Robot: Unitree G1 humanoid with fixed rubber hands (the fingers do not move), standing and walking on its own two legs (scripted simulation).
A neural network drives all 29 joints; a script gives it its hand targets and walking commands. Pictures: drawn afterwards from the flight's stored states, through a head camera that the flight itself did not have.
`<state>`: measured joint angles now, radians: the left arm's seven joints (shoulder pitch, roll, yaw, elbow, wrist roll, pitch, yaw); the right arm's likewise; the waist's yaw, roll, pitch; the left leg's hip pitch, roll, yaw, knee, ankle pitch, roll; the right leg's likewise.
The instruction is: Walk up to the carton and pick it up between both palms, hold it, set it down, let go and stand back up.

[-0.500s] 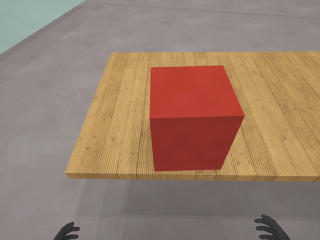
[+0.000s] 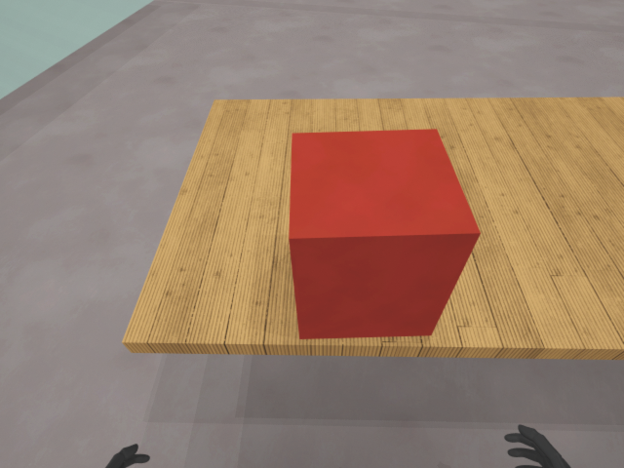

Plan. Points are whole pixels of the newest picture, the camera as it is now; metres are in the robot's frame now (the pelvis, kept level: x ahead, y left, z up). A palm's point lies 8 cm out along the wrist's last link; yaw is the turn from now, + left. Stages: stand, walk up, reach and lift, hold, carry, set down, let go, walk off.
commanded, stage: walk up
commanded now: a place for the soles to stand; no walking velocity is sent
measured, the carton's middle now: (364, 239) +0.43 -0.06 +0.04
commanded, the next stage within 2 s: reach and lift in 0.62 s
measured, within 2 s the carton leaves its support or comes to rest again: neither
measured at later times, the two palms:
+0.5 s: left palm out of the picture +0.09 +0.29 -0.10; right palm out of the picture +0.11 -0.28 -0.09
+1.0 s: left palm (160, 465) +0.16 +0.22 -0.06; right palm out of the picture +0.12 -0.29 -0.07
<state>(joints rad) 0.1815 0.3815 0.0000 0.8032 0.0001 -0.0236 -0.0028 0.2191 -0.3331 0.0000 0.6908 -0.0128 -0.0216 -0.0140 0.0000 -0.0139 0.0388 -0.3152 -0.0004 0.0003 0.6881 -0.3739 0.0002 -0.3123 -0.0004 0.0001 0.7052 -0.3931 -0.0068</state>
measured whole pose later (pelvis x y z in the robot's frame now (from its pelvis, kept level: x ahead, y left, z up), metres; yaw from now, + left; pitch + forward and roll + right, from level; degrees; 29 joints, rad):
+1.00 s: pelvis -0.02 -0.01 +0.01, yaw +0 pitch +0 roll +1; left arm 0.13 0.22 0.00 0.47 0.00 0.23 0.03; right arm 0.14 -0.33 -0.07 0.86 0.01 -0.27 0.04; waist 0.00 -0.03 0.07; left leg -0.26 0.00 0.00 0.54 -0.27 -0.01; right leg -0.28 0.00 0.00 0.59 -0.31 -0.01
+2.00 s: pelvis +0.00 -0.01 +0.03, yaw +0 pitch +1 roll +1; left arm 0.36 0.15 0.00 0.12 -0.05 -0.15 0.10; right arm 0.30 -0.24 -0.03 0.35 0.22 -0.29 0.07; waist 0.00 -0.07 0.01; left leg -0.18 0.00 0.00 0.35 -0.19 -0.01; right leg -0.20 0.00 0.00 0.42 -0.24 -0.01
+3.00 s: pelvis -0.01 -0.01 +0.03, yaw +0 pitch +0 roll +1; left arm -0.29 0.14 0.02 -0.02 -0.11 0.61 0.14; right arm -0.28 -0.29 -0.03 0.15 0.31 0.26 -0.08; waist 0.00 -0.04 0.03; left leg -0.17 0.00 0.00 0.33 -0.16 -0.01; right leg -0.20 0.00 0.00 0.41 -0.21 -0.01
